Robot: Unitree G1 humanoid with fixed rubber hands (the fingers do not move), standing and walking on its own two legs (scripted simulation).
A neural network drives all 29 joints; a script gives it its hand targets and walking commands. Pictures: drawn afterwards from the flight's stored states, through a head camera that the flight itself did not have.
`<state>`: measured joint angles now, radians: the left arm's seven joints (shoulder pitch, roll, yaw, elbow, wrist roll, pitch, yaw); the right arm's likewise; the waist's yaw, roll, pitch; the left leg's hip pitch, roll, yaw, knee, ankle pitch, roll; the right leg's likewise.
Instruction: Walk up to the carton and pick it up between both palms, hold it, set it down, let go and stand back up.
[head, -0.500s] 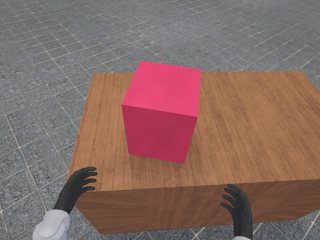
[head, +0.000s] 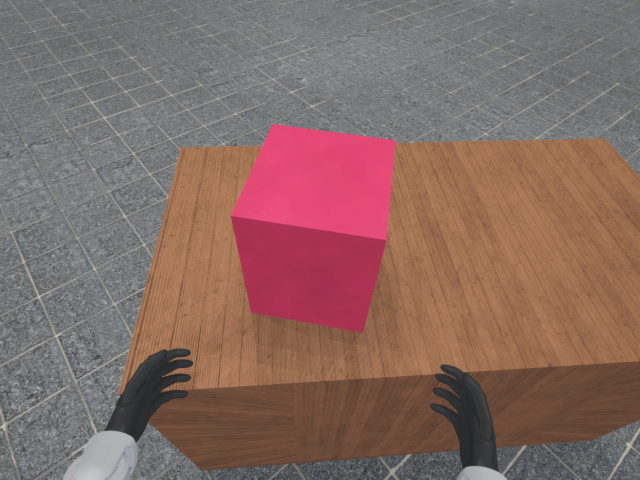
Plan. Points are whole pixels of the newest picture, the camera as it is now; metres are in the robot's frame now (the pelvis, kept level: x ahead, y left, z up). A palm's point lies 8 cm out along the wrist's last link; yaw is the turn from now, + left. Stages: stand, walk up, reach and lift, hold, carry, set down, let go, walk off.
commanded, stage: set down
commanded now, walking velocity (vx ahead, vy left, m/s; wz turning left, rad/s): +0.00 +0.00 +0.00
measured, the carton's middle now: (319, 231) +0.49 +0.03 -0.02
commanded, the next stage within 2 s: let go in 1.38 s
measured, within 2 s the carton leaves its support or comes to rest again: neither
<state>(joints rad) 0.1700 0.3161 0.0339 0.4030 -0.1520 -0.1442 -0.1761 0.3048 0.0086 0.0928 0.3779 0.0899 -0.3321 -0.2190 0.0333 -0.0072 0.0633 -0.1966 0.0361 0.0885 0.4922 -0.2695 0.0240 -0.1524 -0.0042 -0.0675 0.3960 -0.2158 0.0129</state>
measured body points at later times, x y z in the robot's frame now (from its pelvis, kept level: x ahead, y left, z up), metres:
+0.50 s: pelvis +0.00 -0.01 +0.00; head +0.01 +0.00 +0.45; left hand +0.19 +0.24 -0.04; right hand +0.18 -0.19 -0.04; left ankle +0.00 +0.09 -0.74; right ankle +0.00 -0.13 -0.74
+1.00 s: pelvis +0.00 -0.01 +0.00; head +0.01 -0.01 +0.45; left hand +0.17 +0.26 -0.06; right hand +0.19 -0.21 -0.07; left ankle +0.00 +0.09 -0.74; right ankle +0.00 -0.13 -0.74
